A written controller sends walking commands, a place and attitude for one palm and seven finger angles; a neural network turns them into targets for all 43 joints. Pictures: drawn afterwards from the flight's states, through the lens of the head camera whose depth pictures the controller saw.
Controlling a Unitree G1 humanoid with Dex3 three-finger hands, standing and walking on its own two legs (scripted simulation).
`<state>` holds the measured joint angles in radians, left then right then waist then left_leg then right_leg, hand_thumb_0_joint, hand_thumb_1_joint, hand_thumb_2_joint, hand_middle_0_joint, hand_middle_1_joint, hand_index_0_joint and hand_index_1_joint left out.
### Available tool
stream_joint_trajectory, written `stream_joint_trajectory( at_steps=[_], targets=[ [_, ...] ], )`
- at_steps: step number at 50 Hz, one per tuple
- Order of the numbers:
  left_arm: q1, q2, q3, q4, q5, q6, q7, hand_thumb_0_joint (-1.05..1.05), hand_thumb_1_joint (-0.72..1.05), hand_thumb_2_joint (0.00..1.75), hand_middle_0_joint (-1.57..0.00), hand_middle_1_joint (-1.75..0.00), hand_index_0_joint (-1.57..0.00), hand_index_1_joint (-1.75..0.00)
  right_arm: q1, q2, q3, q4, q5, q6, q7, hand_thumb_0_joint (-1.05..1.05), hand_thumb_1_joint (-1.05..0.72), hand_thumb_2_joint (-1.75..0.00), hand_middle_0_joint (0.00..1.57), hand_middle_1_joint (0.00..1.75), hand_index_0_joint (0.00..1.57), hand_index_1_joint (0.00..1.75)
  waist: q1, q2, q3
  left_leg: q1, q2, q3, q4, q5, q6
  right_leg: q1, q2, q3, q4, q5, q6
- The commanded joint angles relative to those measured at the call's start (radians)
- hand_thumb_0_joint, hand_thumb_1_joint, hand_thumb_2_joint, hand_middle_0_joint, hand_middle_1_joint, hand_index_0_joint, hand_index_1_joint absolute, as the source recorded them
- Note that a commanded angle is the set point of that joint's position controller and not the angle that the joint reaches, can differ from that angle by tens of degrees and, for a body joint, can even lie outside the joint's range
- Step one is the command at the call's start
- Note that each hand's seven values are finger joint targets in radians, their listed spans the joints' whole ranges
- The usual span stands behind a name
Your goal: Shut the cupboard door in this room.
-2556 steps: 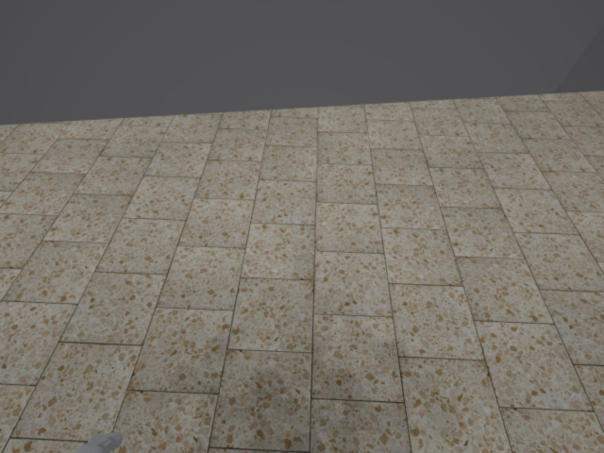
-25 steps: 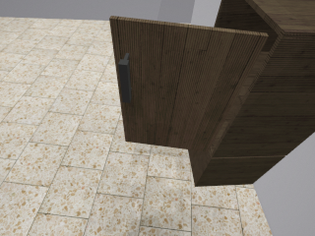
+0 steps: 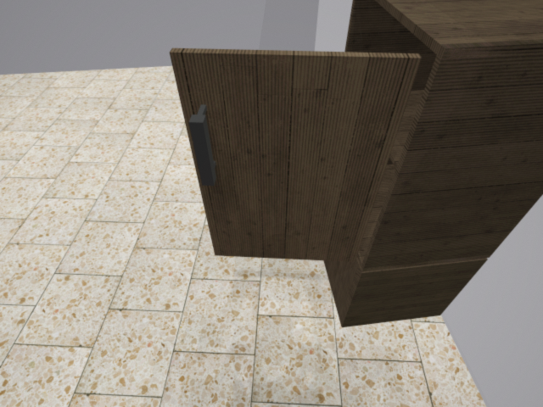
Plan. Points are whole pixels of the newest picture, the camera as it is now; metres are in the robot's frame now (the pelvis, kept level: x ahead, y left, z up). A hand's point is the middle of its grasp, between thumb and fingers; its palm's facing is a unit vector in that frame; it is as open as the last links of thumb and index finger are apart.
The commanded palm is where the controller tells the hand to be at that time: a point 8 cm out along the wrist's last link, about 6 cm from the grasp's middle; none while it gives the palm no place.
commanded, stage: look again from close up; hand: left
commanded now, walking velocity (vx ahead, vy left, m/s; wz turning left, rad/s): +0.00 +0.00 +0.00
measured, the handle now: (206, 145) +0.56 +0.16 +0.09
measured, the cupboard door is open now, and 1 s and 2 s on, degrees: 80 80 80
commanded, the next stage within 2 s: shuffle to correct the standing spot in 0.32 s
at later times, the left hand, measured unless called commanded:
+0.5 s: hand out of the picture +0.02 +0.23 -0.15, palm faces -0.01 -0.96 -0.29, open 7.4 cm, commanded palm none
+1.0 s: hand out of the picture -0.02 +0.15 -0.19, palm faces +0.11 -0.99 -0.11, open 7.4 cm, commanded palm none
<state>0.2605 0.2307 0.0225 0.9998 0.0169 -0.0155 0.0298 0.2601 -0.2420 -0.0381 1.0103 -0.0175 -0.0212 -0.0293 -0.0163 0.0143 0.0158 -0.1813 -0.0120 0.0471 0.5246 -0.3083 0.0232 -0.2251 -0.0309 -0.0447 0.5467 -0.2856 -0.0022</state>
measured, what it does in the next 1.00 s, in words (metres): stands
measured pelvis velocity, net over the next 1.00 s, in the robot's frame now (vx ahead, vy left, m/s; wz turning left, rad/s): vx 0.05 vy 0.01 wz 0.02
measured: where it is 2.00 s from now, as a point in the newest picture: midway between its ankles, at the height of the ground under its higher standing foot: outside the picture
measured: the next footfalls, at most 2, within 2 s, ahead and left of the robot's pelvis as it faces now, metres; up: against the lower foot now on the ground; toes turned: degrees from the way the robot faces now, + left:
right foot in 1.46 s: +0.29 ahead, -0.16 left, +0.00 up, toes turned -6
left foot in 1.72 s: +0.18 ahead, +0.07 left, +0.00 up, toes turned +3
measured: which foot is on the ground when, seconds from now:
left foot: down 0.00-1.00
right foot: down 0.00-1.00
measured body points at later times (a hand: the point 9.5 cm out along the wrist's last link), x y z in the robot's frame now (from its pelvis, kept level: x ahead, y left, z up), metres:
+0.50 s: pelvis -0.03 +0.00 +0.01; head -0.04 +0.01 +0.46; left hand +0.02 +0.28 -0.13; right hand +0.02 -0.28 -0.13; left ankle -0.01 +0.10 -0.73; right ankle +0.01 -0.12 -0.73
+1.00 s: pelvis +0.05 +0.01 -0.01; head +0.06 +0.03 +0.44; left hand -0.03 +0.20 -0.17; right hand +0.02 -0.20 -0.16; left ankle +0.00 +0.09 -0.73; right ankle +0.01 -0.12 -0.73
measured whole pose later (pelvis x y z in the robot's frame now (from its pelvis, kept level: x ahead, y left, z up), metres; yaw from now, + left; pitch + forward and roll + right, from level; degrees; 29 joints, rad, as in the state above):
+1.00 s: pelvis +0.05 +0.01 -0.01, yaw +1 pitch -1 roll -2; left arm 0.44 0.09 0.03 1.12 0.03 -0.04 0.03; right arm 0.34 -0.10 -0.02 1.14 -0.01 -0.02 -0.03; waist 0.00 0.00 0.03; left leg -0.25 0.03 0.08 0.72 -0.45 0.03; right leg -0.18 0.00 -0.08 0.57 -0.38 0.00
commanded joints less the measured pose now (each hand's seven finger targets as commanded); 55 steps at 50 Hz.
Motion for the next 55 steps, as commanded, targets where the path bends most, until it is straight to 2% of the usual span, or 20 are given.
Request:
stream_joint_trajectory(
  at_steps=[1, 8, 21, 23, 24, 27, 35, 37, 41, 43, 44, 46, 47, 48, 50, 51, 52, 53, 54, 55],
  targets=[
    [-0.043, 0.213, 0.034, -0.081, -0.001, -0.021, 0.002, 0.00, 0.90, 0.90, -0.20, -0.30, -0.20, -0.30, -0.066, -0.179, -0.031, -0.088, -0.002, -0.019, 0.004, 0.00, -0.90, -0.90, 0.20, 0.30, 0.20, 0.30, 0.011, -0.049, 0.032, -0.072, 0.096, -0.111, -0.124, 0.134, 0.028, 0.002, -0.096, 0.144, -0.151, 0.094, -0.060],
    [-0.109, 0.264, 0.025, -0.076, 0.000, -0.018, -0.011, 0.00, 0.90, 0.90, -0.20, -0.30, -0.20, -0.30, -0.103, -0.235, -0.018, -0.068, -0.004, -0.016, 0.022, 0.00, -0.90, -0.90, 0.20, 0.30, 0.20, 0.30, 0.012, -0.050, 0.036, -0.070, 0.098, -0.120, -0.192, 0.031, 0.021, -0.013, -0.100, 0.158, -0.230, -0.065, -0.042],
    [-0.098, 0.261, 0.003, -0.022, -0.001, -0.014, -0.017, 0.00, 0.90, 0.90, -0.20, -0.30, -0.20, -0.30, -0.097, -0.239, 0.002, -0.005, 0.000, -0.011, 0.031, 0.00, -0.90, -0.90, 0.20, 0.30, 0.20, 0.30, 0.016, -0.033, 0.014, -0.079, 0.107, -0.129, -0.230, 0.000, 0.010, 0.015, -0.107, 0.138, -0.260, -0.061, -0.024],
    [-0.035, 0.155, -0.020, 0.018, -0.003, -0.002, -0.012, 0.00, 0.90, 0.90, -0.20, -0.30, -0.20, -0.30, -0.049, -0.134, 0.027, 0.030, -0.004, 0.000, 0.032, 0.00, -0.90, -0.90, 0.20, 0.30, 0.20, 0.30, 0.016, -0.027, 0.002, -0.077, 0.103, -0.115, -0.231, -0.047, -0.005, 0.025, -0.104, 0.124, -0.257, -0.097, -0.007],
    [-0.010, 0.138, -0.023, 0.027, -0.002, 0.004, -0.011, 0.00, 0.90, 0.90, -0.20, -0.30, -0.20, -0.30, -0.024, -0.115, 0.032, 0.043, -0.004, 0.005, 0.031, 0.00, -0.90, -0.90, 0.20, 0.30, 0.20, 0.30, 0.016, -0.029, 0.000, -0.074, 0.103, -0.115, -0.233, -0.089, -0.005, 0.030, -0.093, 0.117, -0.245, -0.123, -0.007],
    [0.037, 0.122, -0.019, 0.040, 0.004, 0.011, -0.012, 0.00, 0.90, 0.90, -0.20, -0.30, -0.20, -0.30, -0.008, -0.113, 0.027, 0.057, -0.006, 0.015, 0.027, 0.00, -0.90, -0.90, 0.20, 0.30, 0.20, 0.30, 0.021, -0.032, 0.067, -0.129, 0.102, -0.121, -0.229, -0.208, 0.004, -0.010, -0.080, 0.119, -0.228, -0.211, -0.014],
    [0.139, 0.031, -0.013, 0.070, 0.008, -0.002, -0.014, 0.00, 0.90, 0.90, -0.20, -0.30, -0.20, -0.30, 0.073, -0.069, 0.008, 0.090, 0.006, -0.003, 0.012, 0.00, -0.90, -0.90, 0.20, 0.30, 0.20, 0.30, 0.016, 0.035, 0.135, -0.131, 0.156, -0.169, -0.254, -0.220, 0.047, -0.032, -0.034, 0.042, -0.096, -0.084, -0.030],
    [0.178, 0.000, -0.011, 0.077, 0.008, -0.007, -0.013, 0.00, 0.90, 0.90, -0.20, -0.30, -0.20, -0.30, 0.093, -0.054, 0.001, 0.094, 0.008, -0.011, 0.006, 0.00, -0.90, -0.90, 0.20, 0.30, 0.20, 0.30, 0.021, 0.048, 0.126, -0.100, 0.171, -0.180, -0.243, -0.159, 0.063, -0.031, -0.027, 0.026, -0.065, -0.022, -0.033],
    [0.240, -0.029, 0.000, 0.094, 0.007, -0.017, -0.007, 0.00, 0.90, 0.90, -0.20, -0.30, -0.20, -0.30, 0.126, -0.012, -0.006, 0.102, 0.011, -0.024, -0.006, 0.00, -0.90, -0.90, 0.20, 0.30, 0.20, 0.30, 0.028, 0.008, 0.091, -0.074, 0.153, -0.122, -0.125, 0.062, 0.064, 0.019, -0.040, 0.049, -0.049, 0.097, -0.049],
    [0.287, -0.024, 0.011, 0.112, 0.006, -0.022, -0.001, 0.00, 0.90, 0.90, -0.20, -0.30, -0.20, -0.30, 0.124, 0.020, -0.005, 0.098, 0.011, -0.028, -0.009, 0.00, -0.90, -0.90, 0.20, 0.30, 0.20, 0.30, 0.035, -0.071, 0.063, -0.115, 0.108, -0.055, -0.002, 0.110, 0.045, 0.089, -0.080, 0.110, -0.073, 0.168, -0.075],
    [0.308, -0.008, 0.018, 0.119, 0.006, -0.022, 0.002, 0.00, 0.90, 0.90, -0.20, -0.30, -0.20, -0.30, 0.115, 0.039, -0.002, 0.092, 0.011, -0.029, -0.009, 0.00, -0.90, -0.90, 0.20, 0.30, 0.20, 0.30, 0.040, -0.118, 0.072, -0.175, 0.075, -0.010, 0.063, 0.093, 0.032, 0.132, -0.110, 0.153, -0.092, 0.217, -0.095],
    [0.359, 0.017, 0.034, 0.136, 0.004, -0.026, 0.009, 0.00, 0.90, 0.90, -0.20, -0.30, -0.20, -0.30, 0.077, 0.079, 0.001, 0.073, 0.009, -0.026, -0.006, 0.00, -0.90, -0.90, 0.20, 0.30, 0.20, 0.30, 0.050, -0.208, 0.079, -0.285, 0.035, 0.061, 0.230, -0.084, 0.004, 0.182, -0.229, 0.301, -0.174, 0.274, -0.172],
    [0.362, 0.011, 0.036, 0.135, 0.007, -0.027, 0.011, 0.00, 0.90, 0.90, -0.20, -0.30, -0.20, -0.30, 0.039, 0.087, 0.000, 0.058, 0.008, -0.024, -0.004, 0.00, -0.90, -0.90, 0.20, 0.30, 0.20, 0.30, 0.057, -0.191, 0.098, -0.317, 0.043, 0.055, 0.268, -0.172, 0.002, 0.170, -0.253, 0.324, -0.197, 0.294, -0.208],
    [0.339, 0.008, 0.037, 0.129, 0.013, -0.027, 0.014, 0.00, 0.90, 0.90, -0.20, -0.30, -0.20, -0.30, 0.030, 0.094, -0.001, 0.050, 0.009, -0.025, 0.000, 0.00, -0.90, -0.90, 0.20, 0.30, 0.20, 0.30, 0.045, -0.160, 0.101, -0.310, 0.054, 0.049, 0.240, -0.198, 0.003, 0.154, -0.255, 0.306, -0.189, 0.292, -0.222],
    [0.253, -0.004, 0.034, 0.104, 0.009, -0.019, 0.013, 0.00, 0.90, 0.90, -0.20, -0.30, -0.20, -0.30, 0.117, 0.108, 0.000, 0.079, 0.009, -0.029, 0.004, 0.00, -0.90, -0.90, 0.20, 0.30, 0.20, 0.30, -0.017, -0.111, 0.077, -0.094, 0.057, 0.059, 0.039, -0.070, 0.009, 0.006, -0.191, 0.195, -0.109, 0.198, -0.168],
    [0.207, -0.039, 0.027, 0.090, 0.004, -0.014, 0.008, 0.00, 0.90, 0.90, -0.20, -0.30, -0.20, -0.30, 0.216, 0.082, -0.004, 0.120, 0.004, -0.033, 0.001, 0.00, -0.90, -0.90, 0.20, 0.30, 0.20, 0.30, -0.057, -0.039, 0.062, 0.077, 0.099, -0.018, -0.077, 0.051, 0.029, -0.117, -0.089, 0.090, 0.035, 0.153, -0.107],
    [0.187, -0.091, 0.020, 0.064, 0.004, -0.013, 0.002, 0.00, 0.90, 0.90, -0.20, -0.30, -0.20, -0.30, 0.334, -0.007, -0.027, 0.160, -0.011, -0.038, -0.010, 0.00, -0.90, -0.90, 0.20, 0.30, 0.20, 0.30, -0.083, 0.178, 0.036, 0.229, 0.310, -0.283, -0.179, 0.215, 0.113, -0.296, 0.016, -0.031, 0.278, -0.015, -0.034],
    [0.079, -0.070, 0.013, 0.020, 0.018, -0.008, 0.006, 0.00, 0.90, 0.90, -0.20, -0.30, -0.20, -0.30, 0.421, -0.037, -0.027, 0.193, -0.020, -0.037, -0.024, 0.00, -0.90, -0.90, 0.20, 0.30, 0.20, 0.30, -0.121, 0.274, 0.118, 0.284, 0.432, -0.417, -0.240, 0.573, 0.135, -0.468, 0.034, -0.033, 0.493, -0.269, -0.021],
    [0.055, -0.038, 0.025, 0.010, 0.022, -0.002, 0.008, 0.00, 0.90, 0.90, -0.20, -0.30, -0.20, -0.30, 0.429, -0.006, -0.009, 0.203, -0.016, -0.034, -0.032, 0.00, -0.90, -0.90, 0.20, 0.30, 0.20, 0.30, -0.097, 0.125, 0.161, 0.231, 0.463, -0.393, -0.201, 0.738, 0.166, -0.499, -0.007, 0.041, 0.600, -0.248, -0.033],
    [0.069, -0.057, 0.026, 0.023, 0.020, -0.003, 0.001, 0.00, 0.90, 0.90, -0.20, -0.30, -0.20, -0.30, 0.373, 0.008, -0.001, 0.176, -0.017, -0.036, -0.033, 0.00, -0.90, -0.90, 0.20, 0.30, 0.20, 0.30, -0.065, 0.046, 0.159, 0.201, 0.444, -0.310, -0.178, 0.779, 0.181, -0.497, -0.037, 0.056, 0.643, -0.199, -0.032]
  ],
)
